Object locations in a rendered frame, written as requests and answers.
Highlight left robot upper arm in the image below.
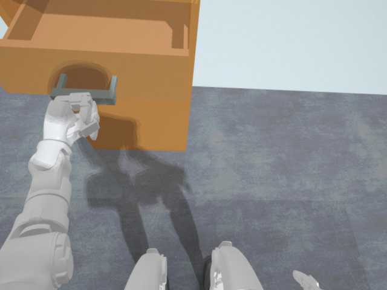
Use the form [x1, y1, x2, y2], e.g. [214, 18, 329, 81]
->
[0, 231, 74, 290]

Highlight right robot thigh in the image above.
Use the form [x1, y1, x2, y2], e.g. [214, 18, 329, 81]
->
[212, 246, 264, 290]

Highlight robot left forearm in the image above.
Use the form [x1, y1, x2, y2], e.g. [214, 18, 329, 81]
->
[0, 140, 73, 254]

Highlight handle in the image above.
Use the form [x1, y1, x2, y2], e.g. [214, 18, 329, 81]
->
[50, 74, 118, 105]

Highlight robot right shin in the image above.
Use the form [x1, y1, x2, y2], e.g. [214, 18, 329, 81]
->
[209, 241, 232, 290]

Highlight robot left hand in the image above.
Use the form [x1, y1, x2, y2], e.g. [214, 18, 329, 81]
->
[44, 92, 100, 148]

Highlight drawer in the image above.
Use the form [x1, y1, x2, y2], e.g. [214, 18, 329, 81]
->
[0, 0, 189, 100]

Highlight cabinet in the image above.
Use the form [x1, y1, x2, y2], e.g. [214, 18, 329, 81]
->
[0, 0, 200, 152]

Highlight robot right hand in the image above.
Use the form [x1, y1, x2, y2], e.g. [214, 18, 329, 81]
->
[293, 270, 321, 290]

